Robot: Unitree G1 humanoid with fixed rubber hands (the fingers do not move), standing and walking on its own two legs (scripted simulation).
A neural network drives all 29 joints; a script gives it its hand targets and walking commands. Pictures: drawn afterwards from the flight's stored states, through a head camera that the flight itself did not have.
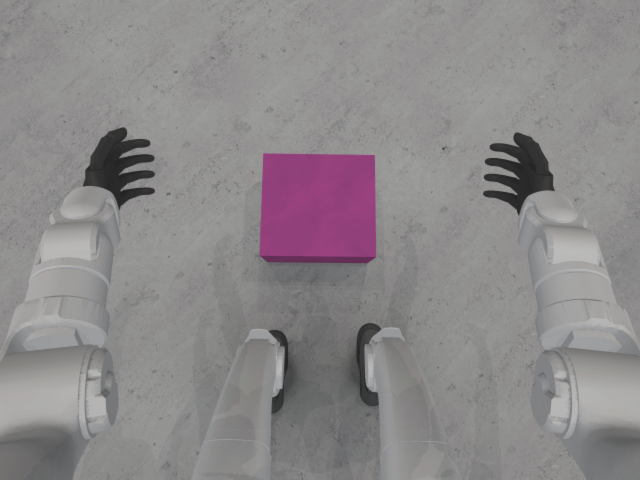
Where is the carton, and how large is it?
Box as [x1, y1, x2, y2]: [260, 153, 375, 262]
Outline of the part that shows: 263,153 260,255 265,260 302,262 368,262 375,257 374,155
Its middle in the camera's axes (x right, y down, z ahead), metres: -0.01 -0.07 +1.01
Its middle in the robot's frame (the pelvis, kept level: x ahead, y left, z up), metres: +0.52 +0.01 -0.61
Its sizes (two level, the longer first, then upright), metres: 0.276 0.254 0.152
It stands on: the floor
